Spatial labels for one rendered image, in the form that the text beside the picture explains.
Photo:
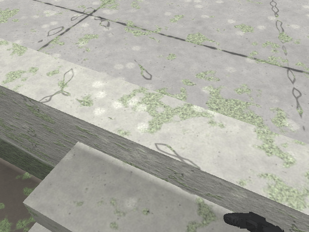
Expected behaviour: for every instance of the right robot hand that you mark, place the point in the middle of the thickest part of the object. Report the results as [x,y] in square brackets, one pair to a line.
[251,221]

